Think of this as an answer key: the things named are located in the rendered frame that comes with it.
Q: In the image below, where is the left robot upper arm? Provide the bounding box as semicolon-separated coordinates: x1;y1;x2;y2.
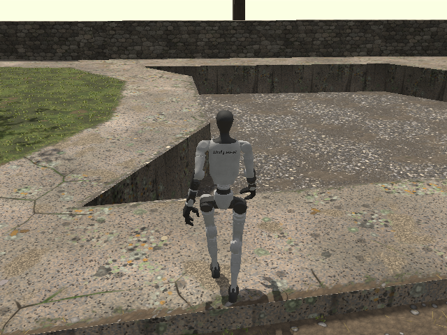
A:
193;140;210;180

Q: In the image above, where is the right robot upper arm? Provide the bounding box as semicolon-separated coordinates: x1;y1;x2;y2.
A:
239;140;254;178

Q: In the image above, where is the robot thigh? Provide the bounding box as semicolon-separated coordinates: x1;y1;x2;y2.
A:
230;196;247;254
200;194;217;239

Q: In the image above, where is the right robot forearm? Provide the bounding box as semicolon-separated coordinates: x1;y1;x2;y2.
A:
247;169;256;191

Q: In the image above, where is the robot right thigh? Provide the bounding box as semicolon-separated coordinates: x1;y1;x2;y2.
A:
230;196;247;254

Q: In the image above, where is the robot left thigh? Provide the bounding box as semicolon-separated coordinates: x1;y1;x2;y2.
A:
200;194;217;239

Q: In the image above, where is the left robot forearm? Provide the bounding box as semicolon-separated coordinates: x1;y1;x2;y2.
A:
185;170;200;207

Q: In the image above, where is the left robot hand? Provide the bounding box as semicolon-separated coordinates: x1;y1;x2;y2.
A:
183;205;200;226

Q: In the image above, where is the right robot hand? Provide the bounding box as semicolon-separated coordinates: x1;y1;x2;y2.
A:
240;187;256;200

